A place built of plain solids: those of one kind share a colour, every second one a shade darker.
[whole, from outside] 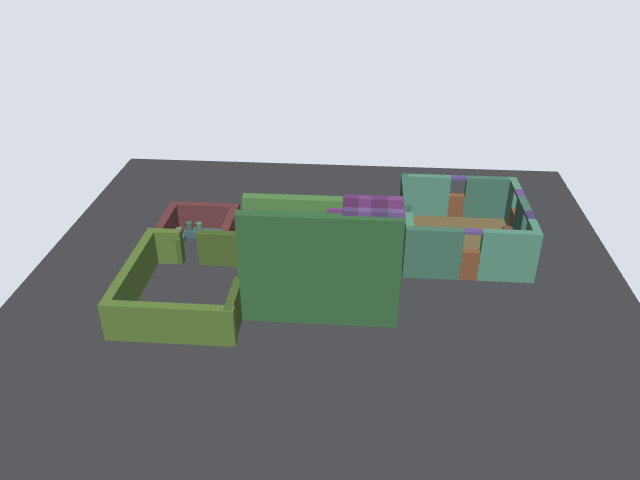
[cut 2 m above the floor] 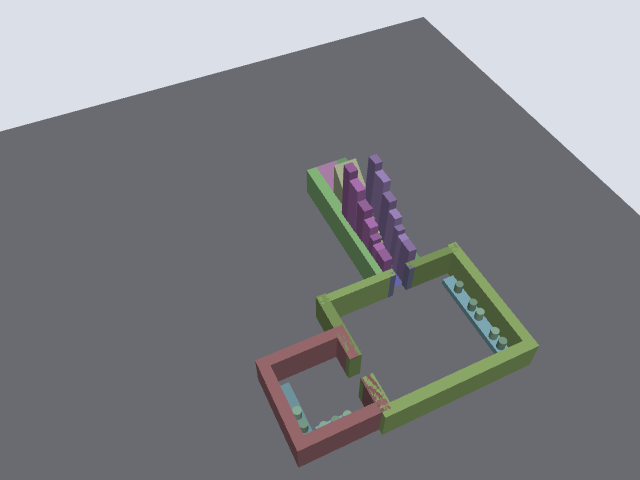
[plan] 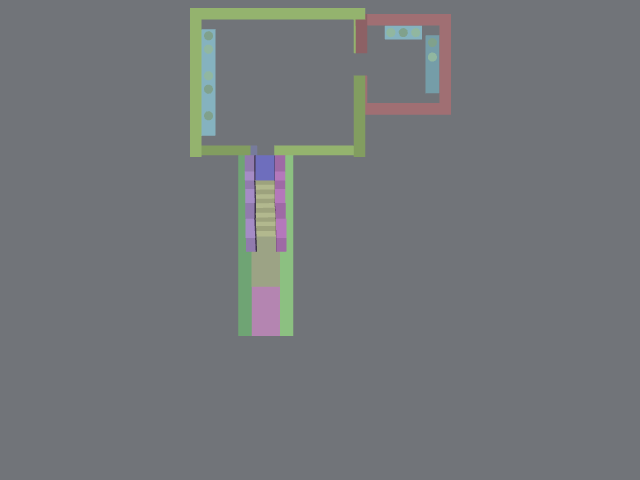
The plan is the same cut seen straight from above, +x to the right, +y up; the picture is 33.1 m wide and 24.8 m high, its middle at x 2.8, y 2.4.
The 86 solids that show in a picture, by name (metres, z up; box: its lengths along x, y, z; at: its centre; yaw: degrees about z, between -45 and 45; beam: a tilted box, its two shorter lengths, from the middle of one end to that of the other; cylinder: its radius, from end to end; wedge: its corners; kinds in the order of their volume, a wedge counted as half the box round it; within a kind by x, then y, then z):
{
 "wall_chamber_1": {"box": [0.6, 7.71, 2.79], "at": [-3.62, 10.54, 1.09]},
 "wall_chamber_2": {"box": [3.38, 0.5, 2.79], "at": [-2.13, 7.03, 1.09]},
 "wall_chamber_3": {"box": [9.06, 0.6, 2.79], "at": [0.61, 14.09, 1.09]},
 "wall_chamber_4": {"box": [4.6, 0.5, 2.79], "at": [2.74, 7.03, 1.09]},
 "wall_chamber_5": {"box": [0.6, 4.22, 2.79], "at": [4.84, 8.79, 1.09]},
 "wall_chamber_6": {"box": [0.6, 2.34, 2.79], "at": [4.84, 13.22, 1.09]},
 "mass_rock_left_1": {"box": [0.7, 9.34, 7.5], "at": [-1.07, 2.11, 3.45]},
 "mass_rock_right_1": {"box": [0.7, 9.34, 7.5], "at": [1.07, 2.11, 3.45]},
 "wall_yard_1": {"box": [0.45, 3.06, 3.0], "at": [-2.25, -8.1, 5.77]},
 "wall_yard_2": {"box": [0.45, 3.06, 3.0], "at": [-2.25, -4.09, 5.77]},
 "wall_yard_3": {"box": [1.76, 0.45, 3.0], "at": [-1.59, -9.41, 5.77]},
 "wall_yard_4": {"box": [2.03, 0.45, 3.0], "at": [-1.46, -2.79, 5.77]},
 "wall_yard_5": {"box": [1.86, 0.45, 3.0], "at": [1.17, -9.41, 5.77]},
 "wall_yard_6": {"box": [4.37, 0.45, 3.0], "at": [2.62, -2.79, 5.77]},
 "wall_yard_7": {"box": [1.76, 0.45, 3.0], "at": [3.93, -9.41, 5.77]},
 "wall_yard_8": {"box": [0.45, 3.06, 3.0], "at": [4.58, -8.1, 5.77]},
 "wall_yard_9": {"box": [0.45, 3.06, 3.0], "at": [4.58, -4.09, 5.77]},
 "wall_side_chamber_1": {"box": [0.6, 2.02, 2.64], "at": [4.94, 9.89, 1.02]},
 "wall_side_chamber_2": {"box": [0.6, 2.02, 2.64], "at": [4.94, 13.06, 1.02]},
 "wall_side_chamber_3": {"box": [4.93, 0.6, 2.64], "at": [7.1, 9.18, 1.02]},
 "wall_side_chamber_4": {"box": [4.93, 0.6, 2.64], "at": [7.1, 13.78, 1.02]},
 "wall_side_chamber_5": {"box": [0.6, 5.2, 2.64], "at": [9.27, 11.48, 1.02]},
 "fill_under_steps_1": {"wedge": [[-0.73, -0.02, -0.3], [-0.73, -0.02, 4.29], [-0.73, 5.65, -0.3], [-0.73, 5.65, -0.24], [0.73, -0.02, -0.3], [0.73, -0.02, 4.29], [0.73, 5.65, -0.3], [0.73, 5.65, -0.24]]},
 "mass_under_head_1": {"box": [1.47, 2.55, 4.57], "at": [0.0, -1.29, 1.99]},
 "floor_yard_1": {"box": [6.38, 6.17, 0.3], "at": [1.17, -6.1, 4.42]},
 "rock_right_1": {"wedge": [[0.45, 4.31, -0.14], [0.46, 5.04, -0.14], [0.47, 4.31, 3.9], [0.48, 5.04, 3.9], [1.01, 4.31, -0.14], [1.01, 4.31, 3.9], [1.01, 5.04, -0.14], [1.01, 5.04, 3.9]]},
 "rock_right_2": {"wedge": [[0.45, 4.31, 0.47], [0.47, 4.31, 4.58], [0.5, 3.5, 0.47], [0.52, 3.5, 4.58], [1.03, 3.5, 0.47], [1.03, 3.5, 4.58], [1.03, 4.31, 0.47], [1.03, 4.31, 4.58]]},
 "rock_right_3": {"wedge": [[0.45, 5.04, -0.5], [0.45, 5.47, -0.5], [0.47, 5.04, 3.29], [0.47, 5.47, 3.29], [1.01, 5.04, -0.5], [1.01, 5.04, 3.29], [1.01, 5.47, -0.5], [1.01, 5.47, 3.29]]},
 "rock_right_4": {"wedge": [[0.45, 5.47, -0.5], [0.45, 5.94, -0.5], [0.47, 5.47, 2.93], [0.47, 5.94, 2.93], [1.0, 5.47, -0.5], [1.0, 5.47, 2.93], [1.0, 5.94, -0.5], [1.0, 5.94, 2.93]]},
 "rock_right_5": {"wedge": [[0.45, 5.94, -0.5], [0.45, 6.78, -0.5], [0.47, 5.94, 2.93], [0.47, 6.78, 2.93], [1.0, 5.94, -0.5], [1.0, 5.94, 2.93], [1.0, 6.78, -0.5], [1.0, 6.78, 2.93]]},
 "rock_right_6": {"wedge": [[0.48, -0.72, 4.07], [0.49, -0.72, 7.5], [0.5, -1.65, 4.07], [0.52, -1.65, 7.5], [1.04, -1.65, 4.07], [1.04, -1.65, 7.5], [1.04, -0.72, 4.07], [1.04, -0.72, 7.5]]},
 "rock_right_7": {"wedge": [[0.48, -0.72, 4.07], [0.49, -0.72, 7.5], [0.51, 0.0, 4.07], [0.53, 0.0, 7.5], [1.05, -0.72, 4.07], [1.05, -0.72, 7.5], [1.05, 0.0, 4.07], [1.05, 0.0, 7.5]]},
 "rock_right_8": {"wedge": [[0.5, -1.65, 4.07], [0.51, -2.56, 4.07], [0.52, -2.56, 7.5], [0.52, -1.65, 7.5], [1.05, -2.56, 4.07], [1.05, -2.56, 7.5], [1.05, -1.65, 4.07], [1.05, -1.65, 7.5]]},
 "rock_right_9": {"wedge": [[0.51, 0.0, 3.32], [0.53, 0.0, 7.5], [0.54, 0.9, 3.32], [0.56, 0.9, 7.5], [1.08, 0.0, 3.32], [1.08, 0.0, 7.5], [1.08, 0.9, 3.32], [1.08, 0.9, 7.5]]},
 "rock_right_10": {"wedge": [[0.51, 3.5, 1.15], [0.52, 2.51, 1.15], [0.53, 3.5, 5.41], [0.54, 2.51, 5.41], [1.07, 2.51, 1.15], [1.07, 2.51, 5.41], [1.07, 3.5, 1.15], [1.07, 3.5, 5.41]]},
 "rock_right_11": {"wedge": [[0.52, 1.79, 1.97], [0.52, 2.51, 1.97], [0.54, 1.79, 6.0], [0.54, 2.51, 6.0], [1.07, 1.79, 1.97], [1.07, 1.79, 6.0], [1.07, 2.51, 1.97], [1.07, 2.51, 6.0]]},
 "rock_right_12": {"wedge": [[0.52, 1.79, 2.57], [0.54, 0.9, 2.57], [0.54, 1.79, 6.76], [0.56, 0.9, 6.76], [1.08, 0.9, 2.57], [1.08, 0.9, 6.76], [1.08, 1.79, 2.57], [1.08, 1.79, 6.76]]},
 "rock_left_1": {"wedge": [[-1.08, 5.04, -0.5], [-1.08, 5.04, 3.29], [-1.08, 5.47, -0.5], [-1.08, 5.47, 3.29], [-0.61, 5.47, 3.29], [-0.58, 5.04, 3.29], [-0.53, 5.47, -0.5], [-0.5, 5.04, -0.5]]},
 "rock_left_2": {"wedge": [[-1.08, 5.47, -0.5], [-1.08, 5.47, 2.93], [-1.08, 5.94, -0.5], [-1.08, 5.94, 2.93], [-0.6, 5.47, 2.93], [-0.59, 5.94, 2.93], [-0.53, 5.47, -0.5], [-0.52, 5.94, -0.5]]},
 "rock_left_3": {"wedge": [[-1.08, 5.94, -0.5], [-1.08, 5.94, 2.93], [-1.08, 6.78, -0.5], [-1.08, 6.78, 2.93], [-0.6, 6.78, 2.93], [-0.59, 5.94, 2.93], [-0.53, 6.78, -0.5], [-0.52, 5.94, -0.5]]},
 "rock_left_4": {"wedge": [[-1.06, 3.5, 0.47], [-1.06, 3.5, 4.58], [-1.06, 4.31, 0.47], [-1.06, 4.31, 4.58], [-0.58, 3.5, 4.58], [-0.58, 4.31, 4.58], [-0.5, 4.31, 0.47], [-0.49, 3.5, 0.47]]},
 "rock_left_5": {"wedge": [[-1.06, 4.31, -0.14], [-1.06, 4.31, 3.9], [-1.06, 5.04, -0.14], [-1.06, 5.04, 3.9], [-0.59, 5.04, 3.9], [-0.57, 4.31, 3.9], [-0.5, 5.04, -0.14], [-0.48, 4.31, -0.14]]},
 "rock_left_6": {"wedge": [[-1.05, -2.56, 4.07], [-1.05, -2.56, 7.5], [-1.05, -1.65, 4.07], [-1.05, -1.65, 7.5], [-0.58, -2.56, 7.5], [-0.54, -1.65, 7.5], [-0.51, -2.56, 4.07], [-0.47, -1.65, 4.07]]},
 "rock_left_7": {"wedge": [[-1.05, 2.51, 1.15], [-1.05, 2.51, 5.41], [-1.05, 3.5, 1.15], [-1.05, 3.5, 5.41], [-0.6, 3.5, 5.41], [-0.55, 2.51, 5.41], [-0.5, 3.5, 1.15], [-0.45, 2.51, 1.15]]},
 "rock_left_8": {"wedge": [[-1.02, -1.65, 4.07], [-1.02, -1.65, 7.5], [-1.02, -0.72, 4.07], [-1.02, -0.72, 7.5], [-0.54, -1.65, 7.5], [-0.53, -0.72, 7.5], [-0.47, -1.65, 4.07], [-0.46, -0.72, 4.07]]},
 "rock_left_9": {"wedge": [[-1.02, -0.72, 4.07], [-1.02, -0.72, 7.5], [-1.02, 0.0, 4.07], [-1.02, 0.0, 7.5], [-0.54, 0.0, 7.5], [-0.53, -0.72, 7.5], [-0.46, -0.72, 4.07], [-0.46, 0.0, 4.07]]},
 "rock_left_10": {"wedge": [[-1.02, 0.0, 3.32], [-1.02, 0.0, 7.5], [-1.02, 0.9, 3.32], [-1.02, 0.9, 7.5], [-0.54, 0.0, 7.5], [-0.54, 0.9, 7.5], [-0.45, 0.0, 3.32], [-0.45, 0.9, 3.32]]},
 "rock_left_11": {"wedge": [[-1.02, 1.79, 1.97], [-1.02, 1.79, 6.0], [-1.02, 2.51, 1.97], [-1.02, 2.51, 6.0], [-0.56, 2.51, 6.0], [-0.52, 1.79, 6.0], [-0.47, 2.51, 1.97], [-0.43, 1.79, 1.97]]},
 "bench_1": {"box": [0.72, 5.51, 0.45], "at": [-2.96, 10.54, 0.18]},
 "bench_2": {"box": [1.93, 0.72, 0.5], "at": [7.1, 13.12, 0.2]},
 "bench_3": {"box": [0.72, 3.0, 0.53], "at": [8.61, 11.48, 0.21]},
 "wall_yard_under_light_1": {"box": [0.45, 0.95, 1.75], "at": [-2.25, -6.1, 5.14]},
 "wall_yard_under_light_2": {"box": [0.95, 0.45, 1.75], "at": [2.57, -9.41, 5.14]},
 "wall_yard_under_light_3": {"box": [0.45, 0.95, 1.75], "at": [4.58, -6.1, 5.14]},
 "tread_1": {"wedge": [[-0.73, 2.59, 1.81], [-0.73, 2.59, 2.32], [-0.73, 2.87, 1.81], [-0.73, 2.87, 2.32], [0.73, 2.58, 1.81], [0.73, 2.58, 2.29], [0.73, 2.86, 1.81], [0.73, 2.86, 2.29]]},
 "tread_2": {"wedge": [[-0.73, 2.83, 1.6], [-0.73, 2.83, 2.12], [-0.73, 3.12, 1.6], [-0.73, 3.12, 2.11], [0.73, 2.81, 1.6], [0.73, 2.81, 2.11], [0.73, 3.12, 1.6], [0.73, 3.12, 2.1]]},
 "tread_3": {"wedge": [[-0.73, 3.07, 1.41], [-0.73, 3.07, 1.91], [-0.73, 3.34, 1.41], [-0.73, 3.34, 1.9], [0.73, 3.08, 1.41], [0.73, 3.08, 1.91], [0.73, 3.35, 1.41], [0.73, 3.35, 1.9]]},
 "tread_4": {"wedge": [[-0.73, 3.3, 1.21], [-0.73, 3.3, 1.71], [-0.73, 3.55, 1.21], [-0.73, 3.55, 1.71], [0.73, 3.31, 1.21], [0.73, 3.31, 1.71], [0.73, 3.58, 1.21], [0.73, 3.58, 1.7]]},
 "tread_5": {"wedge": [[-0.73, 3.51, 1.03], [-0.73, 3.51, 1.51], [-0.73, 3.8, 1.03], [-0.73, 3.8, 1.5], [0.73, 3.54, 1.03], [0.73, 3.54, 1.52], [0.73, 3.81, 1.03], [0.73, 3.81, 1.51]]},
 "tread_6": {"wedge": [[-0.73, 3.76, 0.84], [-0.73, 3.76, 1.33], [-0.73, 4.05, 0.84], [-0.73, 4.05, 1.32], [0.73, 3.76, 0.84], [0.73, 3.76, 1.33], [0.73, 4.07, 0.84], [0.73, 4.07, 1.32]]},
 "tread_7": {"wedge": [[-0.73, 4.01, 0.63], [-0.73, 4.01, 1.13], [-0.73, 4.29, 0.63], [-0.73, 4.29, 1.13], [0.73, 4.03, 0.63], [0.73, 4.03, 1.14], [0.73, 4.31, 0.63], [0.73, 4.31, 1.13]]},
 "tread_8": {"wedge": [[-0.73, 4.25, 0.46], [-0.73, 4.25, 0.93], [-0.73, 4.52, 0.46], [-0.73, 4.52, 0.92], [0.73, 4.27, 0.46], [0.73, 4.27, 0.94], [0.73, 4.54, 0.46], [0.73, 4.54, 0.93]]},
 "tread_9": {"wedge": [[-0.73, 4.48, 0.26], [-0.73, 4.48, 0.75], [-0.73, 4.75, 0.26], [-0.73, 4.75, 0.75], [0.73, 4.5, 0.26], [0.73, 4.5, 0.76], [0.73, 4.77, 0.26], [0.73, 4.77, 0.76]]},
 "tread_10": {"wedge": [[-0.73, 4.71, 0.08], [-0.73, 4.71, 0.57], [-0.73, 5.0, 0.08], [-0.73, 5.0, 0.56], [0.73, 4.73, 0.08], [0.73, 4.73, 0.56], [0.73, 5.01, 0.08], [0.73, 5.01, 0.56]]},
 "tread_11": {"wedge": [[-0.73, 4.96, -0.11], [-0.73, 4.96, 0.38], [-0.73, 5.25, -0.11], [-0.73, 5.25, 0.37], [0.73, 4.97, -0.11], [0.73, 4.97, 0.39], [0.73, 5.25, -0.11], [0.73, 5.25, 0.38]]},
 "tread_12": {"wedge": [[-0.73, 5.21, -0.3], [-0.73, 5.21, 0.18], [-0.73, 5.47, -0.3], [-0.73, 5.47, 0.18], [0.73, 5.21, -0.3], [0.73, 5.21, 0.19], [0.73, 5.47, -0.3], [0.73, 5.47, 0.18]]},
 "floor_lower_1": {"box": [1.83, 1.67, 0.4], "at": [0.0, 5.94, -0.2]},
 "cask_1": {"cylinder": 0.23, "from": [-2.96, 8.82, 0.4], "to": [-2.96, 8.82, 1.02]},
 "cask_2": {"cylinder": 0.23, "from": [-2.96, 10.19, 0.4], "to": [-2.96, 10.19, 1.02]},
 "cask_3": {"cylinder": 0.23, "from": [-2.96, 10.88, 0.4], "to": [-2.96, 10.88, 1.02]},
 "cask_4": {"cylinder": 0.23, "from": [-2.96, 12.26, 0.4], "to": [-2.96, 12.26, 1.02]},
 "cask_5": {"cylinder": 0.23, "from": [-2.96, 12.95, 0.4], "to": [-2.96, 12.95, 1.02]},
 "cask_6": {"cylinder": 0.23, "from": [6.46, 13.12, 0.45], "to": [6.46, 13.12, 1.07]},
 "cask_7": {"cylinder": 0.23, "from": [7.1, 13.12, 0.45], "to": [7.1, 13.12, 1.07]},
 "cask_8": {"cylinder": 0.23, "from": [7.75, 13.12, 0.45], "to": [7.75, 13.12, 1.07]},
 "cask_9": {"cylinder": 0.23, "from": [8.61, 11.85, 0.48], "to": [8.61, 11.85, 1.1]},
 "cask_10": {"cylinder": 0.23, "from": [8.61, 12.6, 0.48], "to": [8.61, 12.6, 1.1]},
 "jamb_side_mouth_1": {"box": [0.7, 0.35, 1.95], "at": [4.89, 10.73, 0.93]},
 "jamb_side_mouth_2": {"box": [0.7, 0.35, 1.95], "at": [4.89, 12.23, 0.93]},
 "jamb_chamber_mouth_1": {"box": [0.35, 0.5, 2.05], "at": [-0.61, 7.03, 0.98]},
 "jamb_chamber_mouth_2": {"box": [0.35, 0.5, 2.05], "at": [0.61, 7.03, 0.98]},
 "wall_yard_over_light_1": {"box": [0.45, 0.95, 0.15], "at": [-2.25, -6.1, 7.2]},
 "wall_yard_over_light_2": {"box": [0.95, 0.45, 0.15], "at": [-0.24, -9.41, 7.2]},
 "wall_yard_over_light_3": {"box": [0.95, 0.45, 0.15], "at": [2.57, -9.41, 7.2]},
 "wall_yard_over_light_4": {"box": [0.45, 0.95, 0.15], "at": [4.58, -6.1, 7.2]},
 "cask_yard_1": {"cylinder": 0.3, "from": [1.76, -8.84, 4.57], "to": [1.76, -8.84, 5.34]}
}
